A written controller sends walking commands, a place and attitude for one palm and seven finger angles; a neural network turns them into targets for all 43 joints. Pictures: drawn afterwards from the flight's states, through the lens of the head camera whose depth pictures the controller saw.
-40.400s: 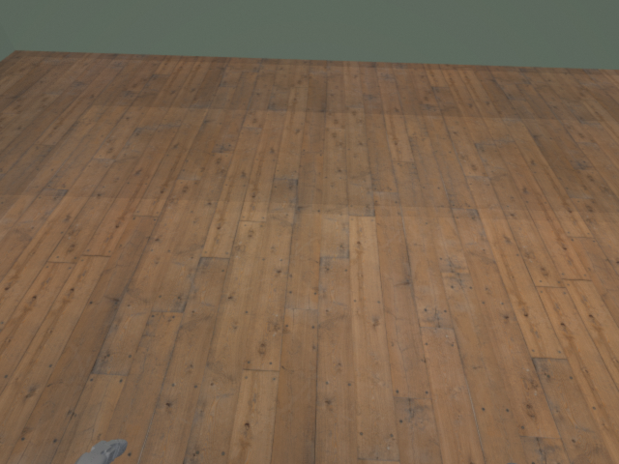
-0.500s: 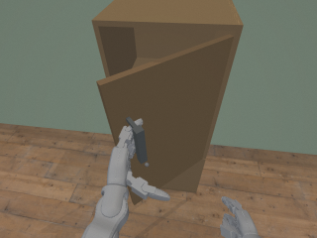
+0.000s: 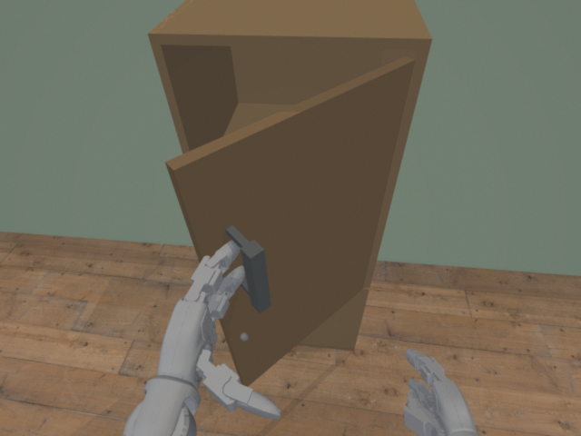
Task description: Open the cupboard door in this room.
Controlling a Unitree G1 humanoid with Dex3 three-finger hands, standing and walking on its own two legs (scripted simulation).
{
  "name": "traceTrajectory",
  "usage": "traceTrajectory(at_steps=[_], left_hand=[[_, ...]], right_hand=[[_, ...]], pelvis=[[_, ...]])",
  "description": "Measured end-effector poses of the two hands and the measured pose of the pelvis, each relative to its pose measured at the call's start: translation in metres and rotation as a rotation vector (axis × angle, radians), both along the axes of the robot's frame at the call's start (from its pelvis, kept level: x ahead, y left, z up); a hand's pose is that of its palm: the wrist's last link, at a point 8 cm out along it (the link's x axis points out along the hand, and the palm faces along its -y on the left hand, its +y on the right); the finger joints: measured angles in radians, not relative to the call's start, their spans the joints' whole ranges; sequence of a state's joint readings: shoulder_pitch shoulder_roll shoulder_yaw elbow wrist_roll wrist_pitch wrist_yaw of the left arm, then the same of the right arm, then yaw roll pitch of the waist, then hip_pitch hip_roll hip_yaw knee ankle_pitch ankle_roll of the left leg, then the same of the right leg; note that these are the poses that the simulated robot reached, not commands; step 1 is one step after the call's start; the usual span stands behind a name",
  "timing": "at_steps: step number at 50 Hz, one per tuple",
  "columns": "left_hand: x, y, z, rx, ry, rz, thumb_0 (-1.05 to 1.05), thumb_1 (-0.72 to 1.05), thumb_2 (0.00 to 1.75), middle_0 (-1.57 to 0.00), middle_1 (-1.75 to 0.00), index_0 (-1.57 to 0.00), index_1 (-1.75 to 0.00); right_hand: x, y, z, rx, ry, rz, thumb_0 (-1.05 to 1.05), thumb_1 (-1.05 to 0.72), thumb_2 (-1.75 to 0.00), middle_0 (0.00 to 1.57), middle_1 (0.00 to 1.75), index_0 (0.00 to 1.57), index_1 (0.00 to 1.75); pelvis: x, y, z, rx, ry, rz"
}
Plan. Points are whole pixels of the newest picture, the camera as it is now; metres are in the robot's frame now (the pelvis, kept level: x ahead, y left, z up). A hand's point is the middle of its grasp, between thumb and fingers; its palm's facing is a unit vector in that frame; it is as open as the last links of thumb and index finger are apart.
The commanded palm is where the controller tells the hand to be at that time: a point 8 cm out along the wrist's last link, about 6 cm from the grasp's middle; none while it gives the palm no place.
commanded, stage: slide the hand sideways off the handle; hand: left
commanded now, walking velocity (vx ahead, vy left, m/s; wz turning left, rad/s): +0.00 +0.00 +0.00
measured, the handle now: (248, 269) +0.30 +0.09 +0.11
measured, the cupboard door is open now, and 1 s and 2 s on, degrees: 47 47 47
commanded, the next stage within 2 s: draw the hand back to the body in 0.58 s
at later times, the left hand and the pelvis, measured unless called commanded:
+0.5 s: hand (180, 379) +0.16 +0.14 +0.10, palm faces +0.00 -1.00 -0.07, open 16.3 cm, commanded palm +0.13 +0.19 +0.10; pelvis +0.00 -0.02 -0.01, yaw +1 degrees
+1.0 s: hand (141, 366) +0.16 +0.17 +0.12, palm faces +0.00 -1.00 -0.08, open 16.3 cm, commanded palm +0.12 +0.23 +0.13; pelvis +0.00 +0.02 -0.01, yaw +1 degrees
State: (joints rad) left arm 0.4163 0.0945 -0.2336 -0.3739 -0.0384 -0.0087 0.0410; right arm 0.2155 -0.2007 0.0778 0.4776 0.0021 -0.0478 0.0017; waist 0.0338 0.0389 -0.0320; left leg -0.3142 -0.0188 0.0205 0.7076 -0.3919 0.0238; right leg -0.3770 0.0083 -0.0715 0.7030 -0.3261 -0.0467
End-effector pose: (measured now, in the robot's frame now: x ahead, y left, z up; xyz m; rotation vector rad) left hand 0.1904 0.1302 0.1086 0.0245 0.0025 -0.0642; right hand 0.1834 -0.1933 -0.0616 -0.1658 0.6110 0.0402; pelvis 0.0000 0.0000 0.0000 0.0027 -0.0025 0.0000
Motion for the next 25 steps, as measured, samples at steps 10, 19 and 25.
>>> traceTrajectory(at_steps=[10, 19, 25], left_hand=[[-0.024, 0.022, -0.003, 0.03, 0.027, 0.031, -0.01, -0.5, 0.3, -0.17, -0.31, -0.16, -0.31], [-0.038, 0.044, -0.006, 0.037, 0.018, 0.063, -0.01, -0.5, 0.3, -0.16, -0.31, -0.16, -0.31], [-0.05, 0.061, -0.009, 0.045, 0.024, 0.069, -0.01, -0.5, 0.3, -0.15, -0.3, -0.15, -0.3]], right_hand=[[0.005, -0.023, 0.001, -0.028, -0.044, -0.012, 0.01, -0.91, -0.9, 0.2, 0.3, 0.2, 0.3], [0.0, -0.039, -0.002, -0.05, -0.067, -0.03, 0.01, -0.91, -0.9, 0.2, 0.3, 0.2, 0.3], [-0.003, -0.039, -0.006, -0.057, -0.078, -0.039, 0.02, -0.91, -0.9, 0.2, 0.3, 0.2, 0.3]], pelvis=[[0.005, -0.013, -0.003, -0.004, 0.019, 0.008], [0.005, -0.019, -0.007, -0.01, 0.039, 0.017], [0.003, -0.016, -0.009, -0.019, 0.039, 0.024]])
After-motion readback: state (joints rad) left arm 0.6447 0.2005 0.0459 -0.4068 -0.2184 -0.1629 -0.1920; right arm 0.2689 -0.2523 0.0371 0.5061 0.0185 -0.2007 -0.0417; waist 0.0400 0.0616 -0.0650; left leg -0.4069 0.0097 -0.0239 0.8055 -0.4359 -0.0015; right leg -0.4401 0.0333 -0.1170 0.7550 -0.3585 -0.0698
